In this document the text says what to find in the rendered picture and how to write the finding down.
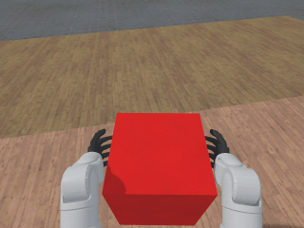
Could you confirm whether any left robot hand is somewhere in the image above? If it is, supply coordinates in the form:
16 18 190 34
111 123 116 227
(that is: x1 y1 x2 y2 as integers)
87 129 113 167

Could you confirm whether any robot left forearm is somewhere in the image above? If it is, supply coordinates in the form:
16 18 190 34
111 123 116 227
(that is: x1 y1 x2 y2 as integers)
60 152 105 228

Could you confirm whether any right robot hand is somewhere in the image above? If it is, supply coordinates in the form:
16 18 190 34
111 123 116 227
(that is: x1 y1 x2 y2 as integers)
204 129 230 168

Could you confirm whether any carton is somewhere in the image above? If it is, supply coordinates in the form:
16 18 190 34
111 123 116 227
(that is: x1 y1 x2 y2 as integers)
102 113 218 226

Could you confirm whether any robot right forearm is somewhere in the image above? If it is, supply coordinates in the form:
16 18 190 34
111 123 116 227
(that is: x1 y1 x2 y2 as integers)
214 153 263 228

